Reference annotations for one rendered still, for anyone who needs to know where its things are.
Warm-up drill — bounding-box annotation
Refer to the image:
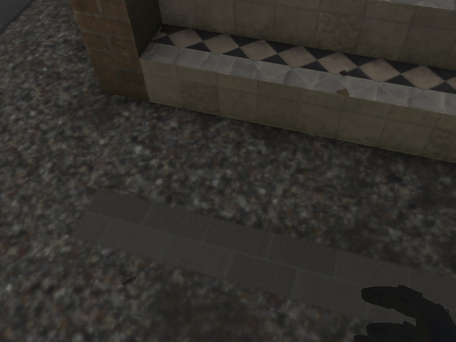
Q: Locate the right robot hand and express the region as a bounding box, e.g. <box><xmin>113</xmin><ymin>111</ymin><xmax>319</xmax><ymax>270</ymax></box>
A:
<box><xmin>354</xmin><ymin>285</ymin><xmax>456</xmax><ymax>342</ymax></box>

